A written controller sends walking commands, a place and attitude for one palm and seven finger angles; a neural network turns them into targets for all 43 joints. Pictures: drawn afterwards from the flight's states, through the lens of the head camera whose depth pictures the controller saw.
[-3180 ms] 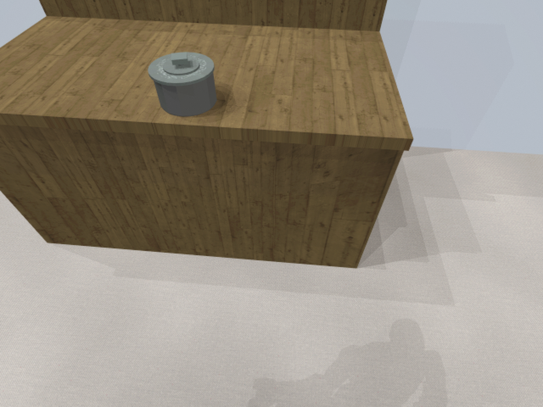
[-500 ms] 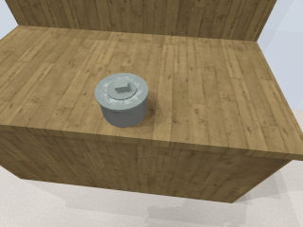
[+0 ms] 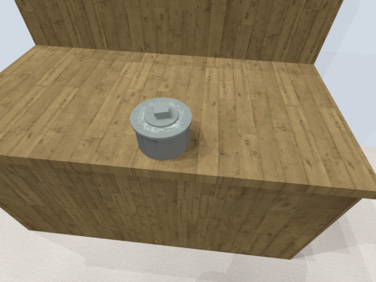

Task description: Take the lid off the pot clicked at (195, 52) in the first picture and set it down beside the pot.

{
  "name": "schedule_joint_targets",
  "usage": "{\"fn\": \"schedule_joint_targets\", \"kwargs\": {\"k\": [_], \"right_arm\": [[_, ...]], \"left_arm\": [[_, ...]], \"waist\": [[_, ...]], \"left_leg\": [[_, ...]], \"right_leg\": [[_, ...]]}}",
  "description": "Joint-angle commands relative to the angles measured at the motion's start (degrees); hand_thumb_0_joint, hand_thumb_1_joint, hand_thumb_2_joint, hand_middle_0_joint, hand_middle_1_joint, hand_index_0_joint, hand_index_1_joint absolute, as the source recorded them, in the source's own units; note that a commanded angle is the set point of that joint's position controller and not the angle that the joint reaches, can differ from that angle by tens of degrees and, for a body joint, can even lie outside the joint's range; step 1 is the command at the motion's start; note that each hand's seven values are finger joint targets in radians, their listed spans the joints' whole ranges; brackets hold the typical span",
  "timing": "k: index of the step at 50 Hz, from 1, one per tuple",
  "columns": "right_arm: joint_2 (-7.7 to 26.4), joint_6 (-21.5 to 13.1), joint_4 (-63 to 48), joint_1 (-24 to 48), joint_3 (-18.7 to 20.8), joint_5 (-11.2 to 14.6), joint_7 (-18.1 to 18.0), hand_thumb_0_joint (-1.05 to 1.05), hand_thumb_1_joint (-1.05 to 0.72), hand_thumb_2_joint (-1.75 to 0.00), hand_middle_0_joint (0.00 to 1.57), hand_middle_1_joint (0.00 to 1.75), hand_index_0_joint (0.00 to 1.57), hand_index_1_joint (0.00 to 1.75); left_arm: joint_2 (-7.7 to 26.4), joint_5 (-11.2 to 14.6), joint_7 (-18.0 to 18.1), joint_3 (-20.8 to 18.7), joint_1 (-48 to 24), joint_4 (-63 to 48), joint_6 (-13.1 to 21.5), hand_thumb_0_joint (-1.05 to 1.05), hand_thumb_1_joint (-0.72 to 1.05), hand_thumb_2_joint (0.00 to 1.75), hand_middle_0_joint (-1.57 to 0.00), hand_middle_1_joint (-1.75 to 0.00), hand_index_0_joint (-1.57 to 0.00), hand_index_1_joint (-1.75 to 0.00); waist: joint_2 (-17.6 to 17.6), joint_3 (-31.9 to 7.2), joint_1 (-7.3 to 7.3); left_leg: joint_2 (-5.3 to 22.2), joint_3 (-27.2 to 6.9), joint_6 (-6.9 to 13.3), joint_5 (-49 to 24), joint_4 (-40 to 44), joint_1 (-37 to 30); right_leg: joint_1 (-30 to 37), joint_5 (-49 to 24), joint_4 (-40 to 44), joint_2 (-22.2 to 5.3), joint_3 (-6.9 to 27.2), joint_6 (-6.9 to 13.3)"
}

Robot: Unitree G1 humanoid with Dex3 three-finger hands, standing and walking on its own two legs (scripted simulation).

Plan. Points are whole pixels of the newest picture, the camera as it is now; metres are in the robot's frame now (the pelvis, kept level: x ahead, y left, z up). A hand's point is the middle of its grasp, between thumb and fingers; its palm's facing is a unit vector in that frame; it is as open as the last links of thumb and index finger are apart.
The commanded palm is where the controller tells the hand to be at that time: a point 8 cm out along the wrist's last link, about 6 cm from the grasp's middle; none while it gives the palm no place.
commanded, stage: come to a stop and stand still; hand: left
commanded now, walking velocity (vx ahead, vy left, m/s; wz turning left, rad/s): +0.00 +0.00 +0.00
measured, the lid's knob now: (160, 109) +0.53 +0.12 +0.07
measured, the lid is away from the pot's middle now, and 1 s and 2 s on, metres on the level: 0.00 0.00 0.00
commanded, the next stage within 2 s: look again from close up in 0.02 s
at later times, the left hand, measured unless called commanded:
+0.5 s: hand out of the picture +0.01 +0.17 -0.17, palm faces +0.03 -0.97 -0.24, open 7.3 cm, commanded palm none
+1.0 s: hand out of the picture -0.02 +0.18 -0.18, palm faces +0.02 -0.98 -0.21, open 7.3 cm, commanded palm none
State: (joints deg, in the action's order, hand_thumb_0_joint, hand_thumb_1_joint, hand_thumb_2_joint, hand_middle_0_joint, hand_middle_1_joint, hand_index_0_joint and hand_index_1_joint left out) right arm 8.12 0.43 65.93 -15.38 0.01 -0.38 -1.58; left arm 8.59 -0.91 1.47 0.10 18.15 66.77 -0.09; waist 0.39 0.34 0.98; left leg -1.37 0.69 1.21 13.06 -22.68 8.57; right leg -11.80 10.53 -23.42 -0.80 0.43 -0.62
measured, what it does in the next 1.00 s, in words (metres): stands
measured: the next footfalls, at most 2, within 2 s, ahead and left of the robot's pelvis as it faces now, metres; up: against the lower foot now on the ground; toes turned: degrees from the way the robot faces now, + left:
none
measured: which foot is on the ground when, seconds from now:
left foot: down 0.00-1.00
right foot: down 0.00-1.00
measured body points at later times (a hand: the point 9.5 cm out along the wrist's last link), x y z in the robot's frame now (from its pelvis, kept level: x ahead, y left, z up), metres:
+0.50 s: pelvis -0.01 -0.01 -0.01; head -0.02 -0.03 +0.44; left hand +0.01 +0.22 -0.15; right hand +0.02 -0.23 -0.17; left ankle -0.01 +0.11 -0.74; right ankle +0.02 -0.13 -0.74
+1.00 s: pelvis -0.02 +0.00 -0.01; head -0.02 -0.01 +0.44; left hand -0.02 +0.23 -0.16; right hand -0.01 -0.22 -0.17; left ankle -0.01 +0.11 -0.74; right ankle +0.02 -0.13 -0.74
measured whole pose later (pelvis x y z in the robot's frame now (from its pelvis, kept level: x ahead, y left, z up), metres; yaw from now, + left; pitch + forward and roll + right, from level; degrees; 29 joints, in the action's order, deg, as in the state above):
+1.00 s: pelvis -0.02 +0.00 -0.01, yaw +0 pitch -2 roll +1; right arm 8.6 0.0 63.9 -15.3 1.0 -0.7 -0.8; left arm 8.3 -1.0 2.2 0.6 17.4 62.2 0.9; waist -0.9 1.4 0.1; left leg -1.8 1.2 1.5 13.7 -27.5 12.3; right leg -15.6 11.1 -28.2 -1.2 0.9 -0.8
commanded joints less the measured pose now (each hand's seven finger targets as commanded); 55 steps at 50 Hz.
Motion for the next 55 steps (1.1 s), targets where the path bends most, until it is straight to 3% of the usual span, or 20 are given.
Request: {"fn": "schedule_joint_targets", "kwargs": {"k": [1,5,6,7,8,9,12,15,16,20,31,33,47,55], "right_arm": [[5.39,-0.89,-1.49,-3.39,0.96,-0.09,-0.27,0.00,-0.90,-0.90,0.20,0.30,0.20,0.30],[4.35,-1.20,-1.04,-4.57,0.81,-0.14,-0.38,0.00,-0.90,-0.90,0.20,0.30,0.20,0.30],[6.44,-1.91,-6.38,-4.07,0.84,-1.69,0.57,0.00,-0.90,-0.90,0.20,0.30,0.20,0.30],[6.41,-3.05,-6.47,-1.89,2.11,-0.55,0.15,0.00,-0.90,-0.90,0.20,0.30,0.20,0.30],[5.25,-3.05,-7.31,-0.74,1.81,0.02,0.12,0.00,-0.90,-0.90,0.20,0.30,0.20,0.30],[4.81,-2.80,-7.65,-0.49,1.98,0.04,0.06,0.00,-0.90,-0.90,0.20,0.30,0.20,0.30],[4.92,-1.85,-7.64,-1.25,2.14,-0.19,0.18,0.00,-0.90,-0.90,0.20,0.30,0.20,0.30],[4.97,-1.46,-7.06,-1.95,2.09,-0.31,0.50,0.00,-0.90,-0.90,0.20,0.30,0.20,0.30],[4.79,-1.15,-7.27,-2.08,2.02,-0.32,0.52,0.00,-0.90,-0.90,0.20,0.30,0.20,0.30],[5.21,-1.33,-6.83,-2.40,1.95,-0.49,0.70,0.00,-0.90,-0.90,0.20,0.30,0.20,0.30],[6.07,-1.91,-6.60,-1.29,1.76,-0.41,0.66,0.00,-0.90,-0.90,0.20,0.30,0.20,0.30],[6.31,-1.86,-6.43,-0.82,1.71,-0.43,0.65,0.00,-0.90,-0.90,0.20,0.30,0.20,0.30],[5.31,-1.59,-4.68,-1.83,1.75,-0.29,0.57,0.00,-0.90,-0.90,0.20,0.30,0.20,0.30],[4.17,-1.73,-3.57,-3.23,1.70,-0.17,0.49,0.00,-0.90,-0.90,0.20,0.30,0.20,0.30]], "left_arm": [[5.63,0.12,0.49,-1.03,3.30,-1.42,0.69,0.00,0.90,0.90,-0.20,-0.30,-0.20,-0.30],[4.49,0.20,0.63,-1.01,3.81,-1.26,1.11,0.00,0.90,0.90,-0.20,-0.30,-0.20,-0.30],[9.72,0.03,1.22,0.64,0.92,-6.66,3.06,0.00,0.90,0.90,-0.20,-0.30,-0.20,-0.30],[6.12,0.05,1.40,0.32,4.36,-6.09,2.08,0.00,0.90,0.90,-0.20,-0.30,-0.20,-0.30],[5.54,0.25,1.37,0.59,5.09,-6.23,2.03,0.00,0.90,0.90,-0.20,-0.30,-0.20,-0.30],[5.41,0.40,1.44,0.34,5.05,-6.53,2.23,0.00,0.90,0.90,-0.20,-0.30,-0.20,-0.30],[5.53,0.54,1.51,0.05,3.53,-7.39,2.29,0.00,0.90,0.90,-0.20,-0.30,-0.20,-0.30],[5.64,0.40,1.57,-0.11,2.69,-8.05,2.37,0.00,0.90,0.90,-0.20,-0.30,-0.20,-0.30],[6.50,0.47,1.54,-0.31,2.27,-8.15,2.20,0.00,0.90,0.90,-0.20,-0.30,-0.20,-0.30],[6.41,0.40,1.64,-0.58,1.42,-8.69,2.28,0.00,0.90,0.90,-0.20,-0.30,-0.20,-0.30],[7.16,0.43,1.52,-1.17,0.39,-9.02,1.91,0.00,0.90,0.90,-0.20,-0.30,-0.20,-0.30],[6.73,0.35,1.56,-1.03,0.38,-8.90,1.86,0.00,0.90,0.90,-0.20,-0.30,-0.20,-0.30],[6.24,0.12,1.31,-0.95,1.99,-6.88,1.61,0.00,0.90,0.90,-0.20,-0.30,-0.20,-0.30],[5.42,0.03,1.36,-0.87,3.37,-5.75,1.78,0.00,0.90,0.90,-0.20,-0.30,-0.20,-0.30]], "waist": [[0.05,5.43,-0.40],[-0.52,4.47,-0.76],[-4.19,7.48,-3.21],[-4.13,3.18,-0.18],[-5.21,-0.24,-0.38],[-3.87,-1.25,-0.66],[-0.40,0.67,-1.45],[-0.58,3.07,-1.97],[0.94,3.32,-1.96],[1.42,3.42,-2.00],[-0.58,0.73,-1.11],[-0.58,2.33,-1.09],[-0.36,3.59,-1.01],[-0.94,4.07,-1.07]], "left_leg": [[5.76,-6.82,0.90,7.14,7.31,5.17],[5.49,-6.16,0.60,3.64,6.01,3.86],[0.89,-4.56,1.33,-10.73,4.95,4.51],[7.10,-5.84,0.33,-6.67,2.25,5.16],[5.98,-6.45,0.74,-6.95,1.74,4.76],[5.19,-5.95,0.57,-5.78,0.44,4.26],[4.13,-5.41,0.15,-0.90,-1.00,4.54],[3.36,-5.08,-0.07,-0.58,-2.09,5.07],[3.50,-5.18,0.01,0.93,-2.06,5.17],[3.21,-5.08,0.05,-1.14,-2.46,5.21],[5.26,-6.61,0.69,-4.27,0.20,4.32],[5.04,-6.48,0.59,-3.79,0.22,5.37],[5.25,-6.73,0.72,3.11,2.42,5.61],[5.25,-6.51,0.79,2.89,2.83,5.74]], "right_leg": [[-2.37,5.01,5.11,-4.08,4.41,1.62],[-3.19,3.92,4.98,-4.35,5.06,1.86],[-3.98,-3.25,-4.07,0.61,2.33,4.88],[-2.67,1.67,-2.38,-2.71,1.40,3.49],[-0.27,-2.10,-1.33,-3.49,2.64,3.77],[0.07,-2.45,-0.46,-4.02,3.31,3.94],[-3.38,3.28,1.98,-4.94,5.04,4.17],[-6.43,6.78,3.22,-5.56,6.98,4.35],[-6.97,8.86,3.66,-5.58,6.91,4.34],[-7.14,8.25,3.21,-5.89,8.22,4.25],[-3.54,2.02,-0.03,-4.83,4.80,2.99],[-4.09,1.86,0.06,-4.79,5.32,2.90],[-5.63,6.08,1.54,-4.71,5.51,2.65],[-5.62,4.97,1.45,-4.85,5.78,2.71]]}}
